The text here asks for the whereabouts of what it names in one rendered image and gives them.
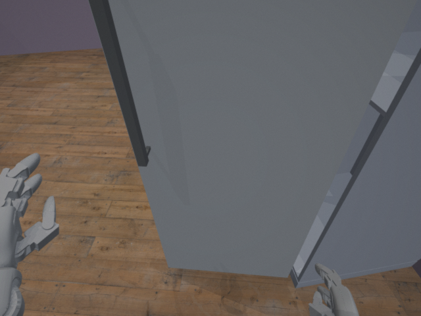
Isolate left robot hand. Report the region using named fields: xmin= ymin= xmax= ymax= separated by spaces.
xmin=0 ymin=153 xmax=59 ymax=269

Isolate right robot hand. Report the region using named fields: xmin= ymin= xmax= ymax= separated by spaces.
xmin=309 ymin=263 xmax=359 ymax=316

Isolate left robot forearm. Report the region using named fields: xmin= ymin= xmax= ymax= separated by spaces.
xmin=0 ymin=267 xmax=25 ymax=316

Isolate fridge door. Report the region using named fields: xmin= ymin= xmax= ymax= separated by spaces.
xmin=88 ymin=0 xmax=417 ymax=278

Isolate handle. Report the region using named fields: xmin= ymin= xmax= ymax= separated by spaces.
xmin=89 ymin=0 xmax=151 ymax=167

